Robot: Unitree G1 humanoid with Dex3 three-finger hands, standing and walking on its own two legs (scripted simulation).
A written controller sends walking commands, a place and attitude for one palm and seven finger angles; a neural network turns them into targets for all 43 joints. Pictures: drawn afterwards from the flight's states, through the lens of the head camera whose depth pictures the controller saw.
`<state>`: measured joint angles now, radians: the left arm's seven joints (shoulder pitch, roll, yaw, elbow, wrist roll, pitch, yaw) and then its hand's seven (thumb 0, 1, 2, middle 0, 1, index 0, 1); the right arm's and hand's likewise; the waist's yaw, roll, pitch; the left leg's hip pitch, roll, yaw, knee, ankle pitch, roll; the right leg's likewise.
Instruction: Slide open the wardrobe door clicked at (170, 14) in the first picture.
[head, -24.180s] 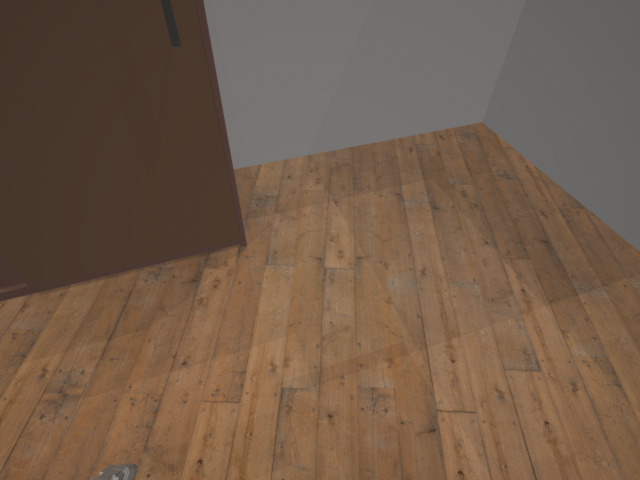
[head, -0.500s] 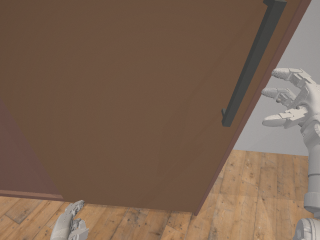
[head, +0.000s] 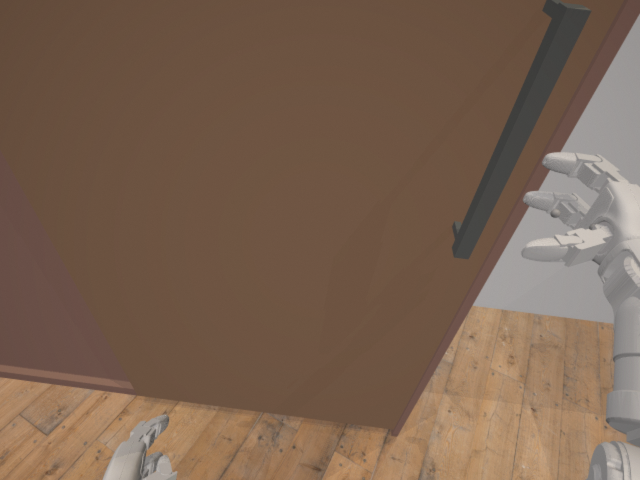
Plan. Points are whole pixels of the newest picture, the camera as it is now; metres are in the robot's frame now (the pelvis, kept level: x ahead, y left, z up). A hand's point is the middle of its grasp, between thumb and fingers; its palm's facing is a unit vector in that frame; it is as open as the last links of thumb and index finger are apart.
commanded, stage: move the hooked fingers beside the handle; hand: right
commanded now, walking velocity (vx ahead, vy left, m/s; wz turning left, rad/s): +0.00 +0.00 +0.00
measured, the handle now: (499, 150) +0.45 -0.18 +0.25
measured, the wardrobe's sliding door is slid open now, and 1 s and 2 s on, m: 0.00 0.00 0.00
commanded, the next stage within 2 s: feel for the door with the fingertips in 1.94 s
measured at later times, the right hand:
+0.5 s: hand (556, 196) +0.37 -0.22 +0.24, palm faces +0.09 +1.00 -0.01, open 14.0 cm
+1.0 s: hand (561, 209) +0.36 -0.23 +0.23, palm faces +0.09 +1.00 -0.03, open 14.0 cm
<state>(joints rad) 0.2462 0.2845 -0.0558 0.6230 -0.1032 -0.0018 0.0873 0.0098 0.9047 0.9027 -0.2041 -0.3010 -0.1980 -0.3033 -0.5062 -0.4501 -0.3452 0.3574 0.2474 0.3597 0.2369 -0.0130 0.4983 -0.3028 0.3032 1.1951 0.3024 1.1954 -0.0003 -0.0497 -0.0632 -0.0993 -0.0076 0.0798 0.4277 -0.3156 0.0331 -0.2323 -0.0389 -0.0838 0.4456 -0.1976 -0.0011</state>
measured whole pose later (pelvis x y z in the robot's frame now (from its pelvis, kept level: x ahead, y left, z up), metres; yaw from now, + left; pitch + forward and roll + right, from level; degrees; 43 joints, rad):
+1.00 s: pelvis +0.00 +0.00 +0.00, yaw -1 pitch -1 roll +0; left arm 0.20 0.29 -0.06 0.63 -0.11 -0.01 0.09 0.01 0.90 0.90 -0.20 -0.30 -0.20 -0.30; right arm -0.54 -0.47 -0.33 0.37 0.26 0.39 0.25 -0.01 0.50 -0.30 0.30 1.20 0.30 1.20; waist -0.01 -0.06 -0.07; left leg -0.09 -0.01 0.09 0.42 -0.31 0.04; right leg -0.24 -0.04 -0.07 0.45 -0.19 0.00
